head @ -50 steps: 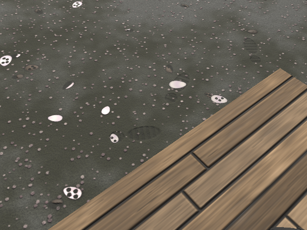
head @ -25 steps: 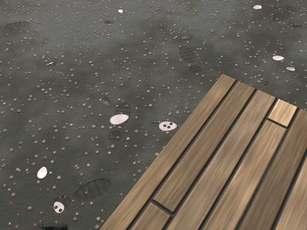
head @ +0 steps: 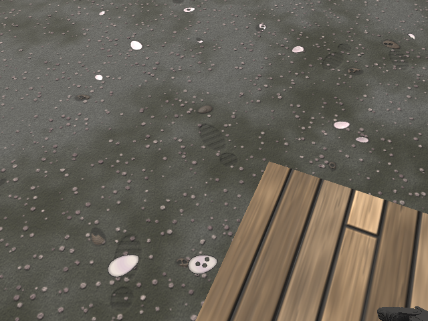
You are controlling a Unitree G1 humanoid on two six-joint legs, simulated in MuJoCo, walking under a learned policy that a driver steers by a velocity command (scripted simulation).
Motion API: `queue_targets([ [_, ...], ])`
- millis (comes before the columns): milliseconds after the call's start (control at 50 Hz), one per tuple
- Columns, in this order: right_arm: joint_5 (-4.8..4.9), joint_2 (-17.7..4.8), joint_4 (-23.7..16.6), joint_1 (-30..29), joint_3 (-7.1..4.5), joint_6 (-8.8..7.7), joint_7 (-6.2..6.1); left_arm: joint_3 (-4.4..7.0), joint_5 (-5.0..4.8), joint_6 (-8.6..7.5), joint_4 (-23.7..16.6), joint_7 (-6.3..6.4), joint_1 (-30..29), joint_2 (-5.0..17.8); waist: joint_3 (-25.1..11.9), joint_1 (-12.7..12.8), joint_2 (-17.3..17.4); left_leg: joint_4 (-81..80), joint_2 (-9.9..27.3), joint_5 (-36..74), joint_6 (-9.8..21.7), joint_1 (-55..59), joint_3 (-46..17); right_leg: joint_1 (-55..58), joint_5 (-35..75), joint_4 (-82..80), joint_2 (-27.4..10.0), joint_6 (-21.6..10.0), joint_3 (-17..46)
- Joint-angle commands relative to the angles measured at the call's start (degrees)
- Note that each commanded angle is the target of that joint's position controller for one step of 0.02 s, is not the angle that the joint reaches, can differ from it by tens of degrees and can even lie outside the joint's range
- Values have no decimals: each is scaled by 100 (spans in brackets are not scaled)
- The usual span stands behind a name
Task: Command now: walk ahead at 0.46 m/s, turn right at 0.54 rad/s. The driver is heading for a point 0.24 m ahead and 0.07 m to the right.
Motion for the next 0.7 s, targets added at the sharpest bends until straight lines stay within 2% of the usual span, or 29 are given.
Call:
queue_targets([
  [20, -39, -727, -106, 951, -238, 59, -38, 158, 36, -77, -581, 25, -337, 797, -320, -675, 556, -1503, 2049, -885, 890, 2758, -2681, -2814, 591, 1630, -621, 160, -157],
  [40, -84, -611, -57, 776, -196, 75, -34, 171, 108, -77, -647, 24, -517, 702, -26, -569, 475, -1520, 1850, 450, 927, 2255, -2130, -2654, 746, 1392, -689, 214, -156],
  [60, -121, -594, -12, 705, -177, 58, -34, 172, 93, -57, -666, 6, -425, 594, -27, -397, 707, -1489, 1748, 1642, 942, 1927, -1678, -2300, 733, 1228, -771, 258, -194],
  [100, -73, -553, 117, 642, -172, 27, -8, 128, 79, 5, -642, 7, -318, 346, -132, -263, 811, -1458, 1578, 3177, 1046, 1740, -1001, -2016, 613, 704, -717, 364, -413],
  [140, -19, -744, 238, 585, -223, 52, -28, 58, 127, 40, -729, 15, -525, 160, -207, -244, 790, -1507, 1597, 3882, 1132, 1733, -664, -1968, 953, -34, -693, 437, -552],
  [200, 56, -907, 376, 491, -257, 179, -90, -25, 156, 39, -745, -62, -774, 50, -487, -295, 777, -1576, 1435, 3858, 1072, 1625, -147, -1252, 2042, -1194, -694, 410, -785],
  [280, 137, -991, 625, 718, -252, 283, -101, 11, 168, 10, -873, -150, -1296, 200, -462, -459, 766, -1334, 1475, 3297, 948, 1872, -128, -832, 2456, -2125, -565, 245, -885],
  [320, 214, -1014, 687, 612, -247, 321, -105, 56, 203, -6, -852, -164, -1211, 272, -434, -297, 726, -932, 1455, 2919, 798, 1875, -178, -409, 2676, -2793, -483, 49, -959],
  [340, 219, -928, 743, 668, -214, 324, -102, 105, 236, -14, -771, -139, -1018, 366, -518, -195, 623, -587, 1275, 2666, 628, 1771, -136, 122, 3154, -3238, -412, -92, -992],
  [360, 109, -757, 786, 895, -149, 285, -92, 193, 277, -11, -767, -74, -836, 707, -768, -185, 243, -31, 957, 2010, 309, 1435, 60, 905, 4934, -3287, -879, -307, -541],
  [380, -105, -430, 736, 1297, -11, 227, -56, 196, 414, 30, -855, -6, -687, 988, -1349, -367, -646, 1020, 487, -235, -83, 424, 310, 2184, 7093, -2797, -2022, -1008, 624],
  [400, -84, -309, 813, 1406, 79, 308, -41, 45, 386, 65, -752, -19, -593, 471, -1822, -225, -1101, 1785, 399, -2775, -326, 153, -95, 2222, 6817, -2989, -2607, -1727, 1326],
  [420, 22, -611, 798, 1176, 2, 418, -38, -50, 295, 69, -695, -78, -730, 212, -1518, -195, -798, 2107, 497, -3172, -423, -70, -284, 1874, 5792, -3198, -2376, -1649, 1253],
  [440, 66, -690, 778, 971, -36, 506, -68, -46, 259, 60, -642, -107, -949, 250, -1133, -229, -632, 2244, 552, -3040, -461, -313, -281, 1583, 5023, -3340, -2145, -1413, 1029],
  [460, 47, -712, 823, 910, -65, 597, -129, -20, 251, 57, -637, -115, -1187, 370, -879, -291, -446, 2162, 607, -2770, -507, -310, -282, 1177, 4503, -3497, -2020, -1245, 871],
  [480, 11, -734, 849, 929, -88, 684, -188, 10, 242, 57, -639, -111, -1457, 464, -712, -407, -451, 1961, 658, -2440, -565, -37, -292, 673, 4131, -3650, -1916, -1126, 702],
  [500, 13, -667, 905, 1011, -80, 740, -222, 30, 276, 70, -624, -102, -1640, 510, -630, -513, -526, 1751, 618, -2131, -605, 331, -221, 215, 3923, -3753, -1777, -1043, 504],
  [540, 15, -494, 1022, 1129, -43, 775, -252, 20, 312, 81, -558, -81, -1792, 405, -673, -556, -621, 1252, 532, -1515, -600, 882, -83, -139, 3550, -3817, -1561, -977, 174],
  [600, -34, -362, 1106, 1090, -16, 769, -236, -30, 249, 96, -381, -59, -1859, 241, -658, -607, -565, 56, 432, -320, -441, 1573, 55, -368, 2266, -3750, -1352, -779, -29],
  [620, -105, -381, 1086, 1005, -8, 766, -221, -66, 229, 94, -269, -67, -1716, 134, -575, -594, -462, -389, 449, 70, -345, 1773, 13, -472, 1517, -3757, -1198, -541, -80],
  [640, -169, -539, 1019, 899, -18, 760, -220, -91, 255, 86, -141, -76, -1524, 60, -394, -493, -255, -642, 709, 266, -206, 1834, -271, -623, 804, -3700, -1018, -261, -147],
  [660, -118, -868, 959, 765, -76, 761, -248, -74, 310, 87, -107, -89, -1381, 104, -112, -260, 255, -704, 934, -136, 2, 1476, -411, -635, 477, -3570, -756, -55, -333],
  [680, -62, -857, 1045, 583, -100, 747, -240, -82, 308, 104, -89, -62, -1404, 41, 78, -189, 801, -923, 852, -1451, 164, 653, -446, -150, 837, -3434, -513, 116, -657],
  [700, -84, -636, 1019, 463, -42, 693, -225, -55, 293, 111, -33, -22, -1533, 156, 214, -258, 760, -1128, 773, -1773, 100, 304, -454, 196, 1216, -3219, -517, 163, -683],
])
